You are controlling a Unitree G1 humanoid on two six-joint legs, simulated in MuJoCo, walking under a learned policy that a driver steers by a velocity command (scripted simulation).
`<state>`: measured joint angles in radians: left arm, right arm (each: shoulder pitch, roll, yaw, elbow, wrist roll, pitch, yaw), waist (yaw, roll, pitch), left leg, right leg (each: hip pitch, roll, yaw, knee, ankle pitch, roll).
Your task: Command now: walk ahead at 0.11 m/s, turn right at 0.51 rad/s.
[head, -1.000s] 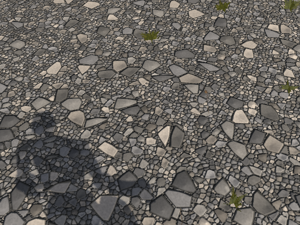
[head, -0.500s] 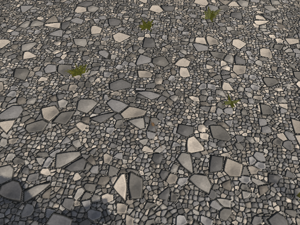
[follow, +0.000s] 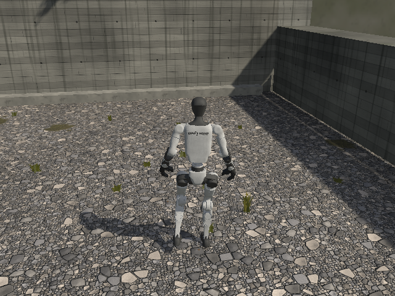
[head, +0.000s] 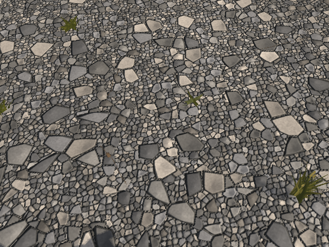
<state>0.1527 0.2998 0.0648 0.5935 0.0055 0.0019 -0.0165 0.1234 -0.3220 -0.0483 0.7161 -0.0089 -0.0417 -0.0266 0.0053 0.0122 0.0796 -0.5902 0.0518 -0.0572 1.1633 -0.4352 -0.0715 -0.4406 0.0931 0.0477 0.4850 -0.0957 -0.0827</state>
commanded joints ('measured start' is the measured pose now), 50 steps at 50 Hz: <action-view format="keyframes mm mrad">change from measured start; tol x32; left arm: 1 -21 156 48 -65 6 -12 20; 50 -93 56 30 70 -12 -70 7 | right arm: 1 133 -77 -21 -19 -7 12 -15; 50 194 -97 -44 -116 6 -24 12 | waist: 1 -45 -78 -259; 50 -49 97 -86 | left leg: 1 58 -4 -2 -97 64 -18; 13 366 116 -132 -683 554 132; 16 204 110 -225 -772 267 174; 29 -81 -8 -35 16 -146 33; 38 436 -97 138 -668 213 108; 41 622 329 -682 -947 -109 453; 50 514 135 -207 -994 182 262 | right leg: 1 147 -259 243 -120 465 -204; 13 60 -88 93 24 -271 21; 27 323 -508 348 -131 241 -224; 35 305 -371 -26 -66 300 -106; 40 -413 -79 -110 606 -602 124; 50 -285 -160 -21 347 45 117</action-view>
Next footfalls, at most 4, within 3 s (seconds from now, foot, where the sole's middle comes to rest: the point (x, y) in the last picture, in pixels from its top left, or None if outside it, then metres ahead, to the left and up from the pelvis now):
0.24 left None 0.13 0.17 -0.77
0.78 left None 0.08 0.19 -0.77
1.34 right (166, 234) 0.44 0.05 -0.77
1.86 left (93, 179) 0.67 0.36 -0.77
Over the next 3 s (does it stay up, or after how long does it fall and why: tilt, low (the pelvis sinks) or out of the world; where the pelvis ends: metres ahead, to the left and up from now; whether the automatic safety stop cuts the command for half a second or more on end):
stays up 1.02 0.61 0.01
